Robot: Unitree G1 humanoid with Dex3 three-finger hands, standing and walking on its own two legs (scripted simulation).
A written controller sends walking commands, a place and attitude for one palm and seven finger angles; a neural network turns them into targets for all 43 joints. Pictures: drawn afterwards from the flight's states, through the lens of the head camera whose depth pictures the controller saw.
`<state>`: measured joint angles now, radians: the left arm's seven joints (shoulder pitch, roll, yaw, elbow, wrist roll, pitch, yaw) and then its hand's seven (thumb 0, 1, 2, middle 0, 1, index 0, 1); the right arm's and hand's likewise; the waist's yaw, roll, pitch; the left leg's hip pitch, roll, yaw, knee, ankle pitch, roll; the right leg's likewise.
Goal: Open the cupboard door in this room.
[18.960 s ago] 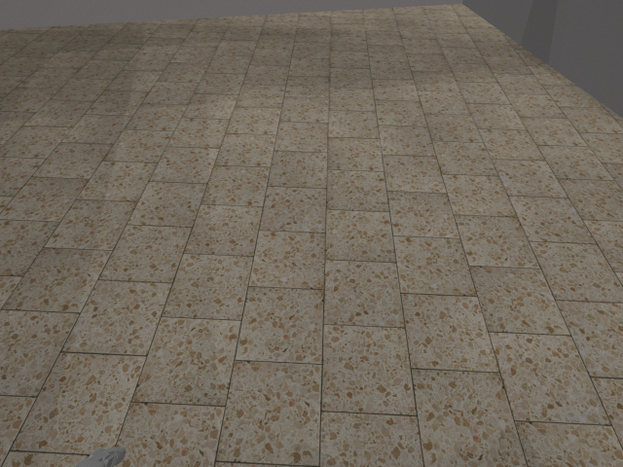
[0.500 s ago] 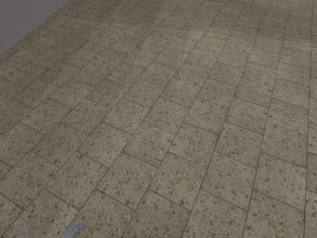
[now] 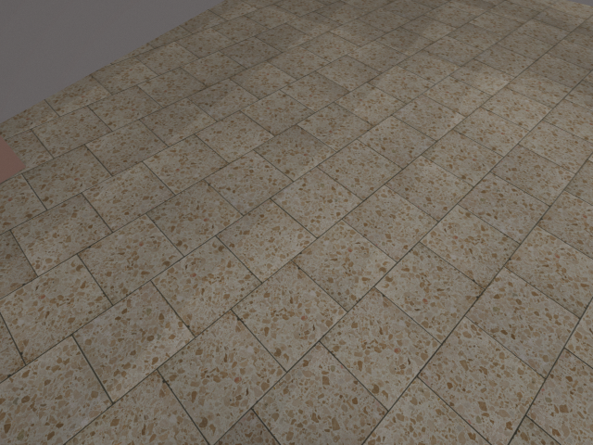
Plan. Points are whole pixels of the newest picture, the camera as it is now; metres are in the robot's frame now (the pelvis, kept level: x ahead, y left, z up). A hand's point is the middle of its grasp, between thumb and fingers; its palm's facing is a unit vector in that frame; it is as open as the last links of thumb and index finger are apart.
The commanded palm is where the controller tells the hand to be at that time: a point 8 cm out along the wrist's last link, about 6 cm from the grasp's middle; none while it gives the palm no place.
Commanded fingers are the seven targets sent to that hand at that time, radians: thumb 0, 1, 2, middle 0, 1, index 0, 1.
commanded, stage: turn or walk to find it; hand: left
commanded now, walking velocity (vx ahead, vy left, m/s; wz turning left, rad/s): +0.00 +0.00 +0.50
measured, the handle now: out of the picture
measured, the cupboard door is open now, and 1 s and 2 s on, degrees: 0 0 0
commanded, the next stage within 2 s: none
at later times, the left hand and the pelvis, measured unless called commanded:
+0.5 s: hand out of the picture +0.05 +0.18 -0.13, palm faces +0.25 -0.92 -0.30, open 7.3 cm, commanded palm none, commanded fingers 0.00 0.90 0.90 -0.20 -0.30 -0.20 -0.30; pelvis -0.01 -0.04 +0.01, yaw +14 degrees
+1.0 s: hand out of the picture -0.11 +0.21 -0.17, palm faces +0.52 -0.82 -0.25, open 7.3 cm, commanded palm none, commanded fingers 0.00 0.90 0.90 -0.20 -0.30 -0.20 -0.30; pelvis -0.04 +0.00 +0.01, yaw +30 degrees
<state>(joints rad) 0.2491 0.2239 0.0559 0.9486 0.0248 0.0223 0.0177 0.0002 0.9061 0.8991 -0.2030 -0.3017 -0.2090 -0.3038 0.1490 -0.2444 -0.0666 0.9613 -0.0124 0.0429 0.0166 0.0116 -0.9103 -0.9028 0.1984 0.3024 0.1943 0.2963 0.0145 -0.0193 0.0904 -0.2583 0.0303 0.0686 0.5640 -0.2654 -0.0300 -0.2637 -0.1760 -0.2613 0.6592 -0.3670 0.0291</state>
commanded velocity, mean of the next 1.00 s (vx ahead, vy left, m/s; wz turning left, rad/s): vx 0.00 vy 0.00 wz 0.50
